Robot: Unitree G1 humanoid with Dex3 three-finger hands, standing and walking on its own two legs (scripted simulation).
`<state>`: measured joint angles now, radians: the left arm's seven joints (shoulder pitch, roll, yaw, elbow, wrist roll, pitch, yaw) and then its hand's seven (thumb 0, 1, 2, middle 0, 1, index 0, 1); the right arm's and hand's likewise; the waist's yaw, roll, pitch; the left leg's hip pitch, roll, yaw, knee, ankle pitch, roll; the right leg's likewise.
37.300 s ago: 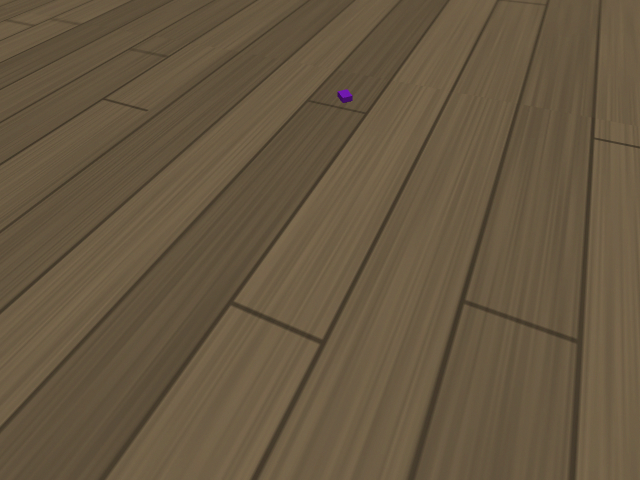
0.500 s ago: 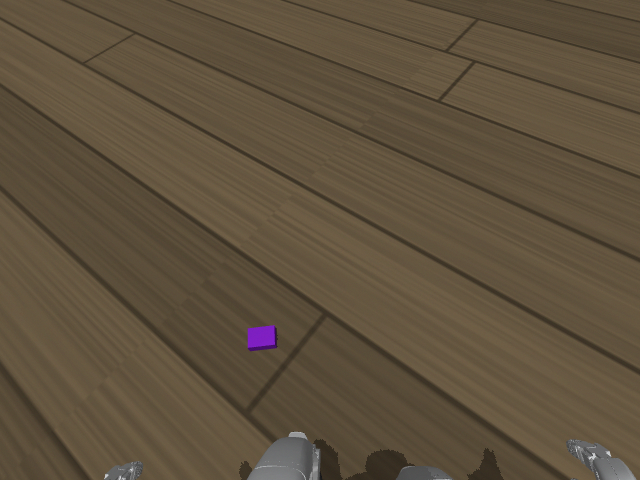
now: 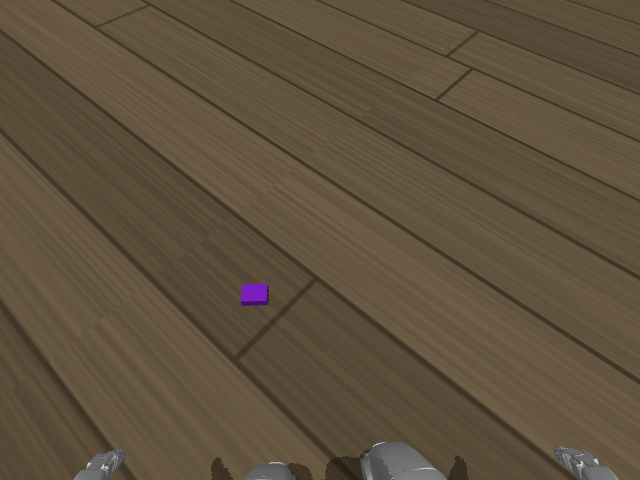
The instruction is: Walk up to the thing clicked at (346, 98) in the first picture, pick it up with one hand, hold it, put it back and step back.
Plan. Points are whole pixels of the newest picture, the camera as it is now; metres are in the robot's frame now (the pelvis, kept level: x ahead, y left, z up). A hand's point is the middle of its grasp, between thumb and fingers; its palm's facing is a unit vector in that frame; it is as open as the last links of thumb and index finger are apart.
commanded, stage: step back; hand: left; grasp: from above
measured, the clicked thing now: (254, 294) +0.70 +0.24 -0.75
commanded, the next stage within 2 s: stand in 2.00 s
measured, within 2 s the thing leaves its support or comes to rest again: neither
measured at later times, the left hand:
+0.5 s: hand out of the picture -0.07 +0.23 -0.13, palm faces +0.03 -0.90 -0.44, open 7.4 cm
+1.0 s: hand out of the picture -0.31 +0.21 -0.15, palm faces +0.01 -0.91 -0.42, open 7.4 cm
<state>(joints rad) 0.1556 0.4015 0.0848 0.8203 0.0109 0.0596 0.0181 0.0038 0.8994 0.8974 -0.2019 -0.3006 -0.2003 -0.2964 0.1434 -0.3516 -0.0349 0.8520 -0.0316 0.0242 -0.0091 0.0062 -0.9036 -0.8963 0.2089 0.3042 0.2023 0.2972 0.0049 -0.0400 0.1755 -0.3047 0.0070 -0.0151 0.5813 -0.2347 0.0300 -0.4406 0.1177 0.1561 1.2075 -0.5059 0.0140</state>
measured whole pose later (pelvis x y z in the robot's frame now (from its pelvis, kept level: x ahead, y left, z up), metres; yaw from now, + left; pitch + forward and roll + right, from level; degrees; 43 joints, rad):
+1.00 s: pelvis -0.34 -0.07 -0.01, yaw +0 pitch -3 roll +0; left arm 0.24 0.35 0.06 0.95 0.04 0.00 0.00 0.01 0.90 0.90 -0.20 -0.30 -0.20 -0.30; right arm 0.13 -0.40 -0.05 0.90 -0.02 0.06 0.00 0.00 -0.91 -0.90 0.21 0.30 0.20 0.30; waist 0.04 0.04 0.11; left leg -0.46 -0.05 -0.13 0.95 -0.43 -0.01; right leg -0.24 0.02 0.04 0.65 -0.36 -0.02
